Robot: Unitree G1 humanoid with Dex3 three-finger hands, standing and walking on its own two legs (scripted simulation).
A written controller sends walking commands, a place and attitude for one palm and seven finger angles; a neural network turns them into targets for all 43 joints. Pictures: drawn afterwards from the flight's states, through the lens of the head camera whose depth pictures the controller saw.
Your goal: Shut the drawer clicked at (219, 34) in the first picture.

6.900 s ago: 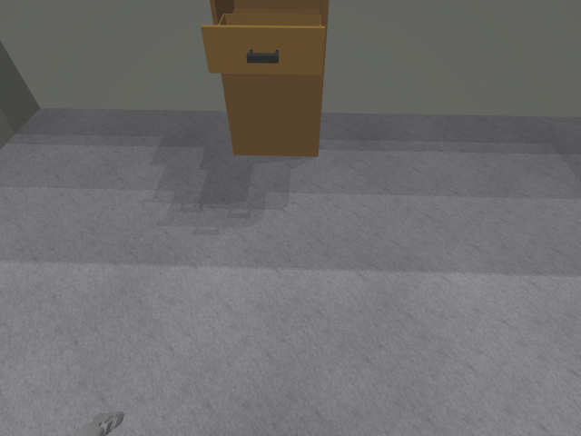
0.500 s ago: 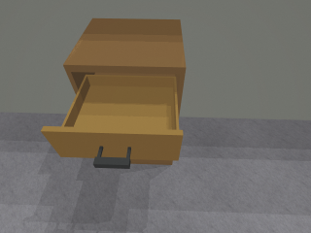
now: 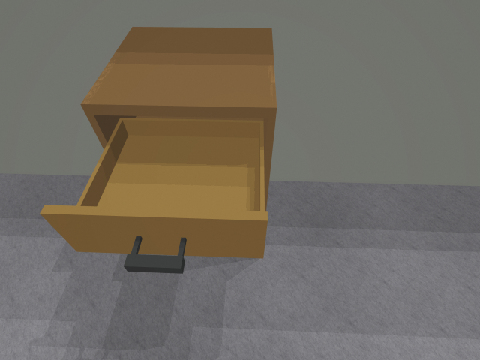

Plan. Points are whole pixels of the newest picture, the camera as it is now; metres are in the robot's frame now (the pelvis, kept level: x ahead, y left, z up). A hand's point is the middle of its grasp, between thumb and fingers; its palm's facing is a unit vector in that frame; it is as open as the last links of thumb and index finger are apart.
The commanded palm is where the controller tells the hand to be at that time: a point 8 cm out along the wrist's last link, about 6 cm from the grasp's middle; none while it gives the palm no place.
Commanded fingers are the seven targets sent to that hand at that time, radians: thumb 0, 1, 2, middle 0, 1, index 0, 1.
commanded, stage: come to a stop and stand still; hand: left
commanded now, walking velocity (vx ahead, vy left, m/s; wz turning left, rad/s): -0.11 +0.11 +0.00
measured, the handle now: (157, 252) +0.32 +0.19 -0.07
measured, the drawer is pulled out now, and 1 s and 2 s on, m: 0.29 0.29 0.29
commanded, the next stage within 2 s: look again from close up in 0.84 s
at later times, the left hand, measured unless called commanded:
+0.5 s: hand out of the picture -0.04 +0.20 -0.18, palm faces +0.07 -0.98 -0.21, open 7.4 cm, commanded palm none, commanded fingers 0.00 0.90 0.90 -0.20 -0.30 -0.20 -0.30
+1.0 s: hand out of the picture -0.06 +0.19 -0.17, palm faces +0.02 -0.98 -0.19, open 7.4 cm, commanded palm none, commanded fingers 0.00 0.90 0.90 -0.20 -0.30 -0.20 -0.30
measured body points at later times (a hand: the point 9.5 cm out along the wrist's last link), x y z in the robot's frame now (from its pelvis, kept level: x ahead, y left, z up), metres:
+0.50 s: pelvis -0.03 +0.02 +0.00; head -0.03 +0.03 +0.45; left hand -0.04 +0.25 -0.16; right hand +0.04 -0.21 -0.15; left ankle -0.02 +0.12 -0.74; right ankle -0.07 -0.10 -0.74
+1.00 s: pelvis -0.03 +0.03 +0.00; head -0.01 +0.03 +0.45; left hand -0.06 +0.24 -0.16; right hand -0.05 -0.18 -0.16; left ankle -0.02 +0.12 -0.74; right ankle -0.07 -0.10 -0.74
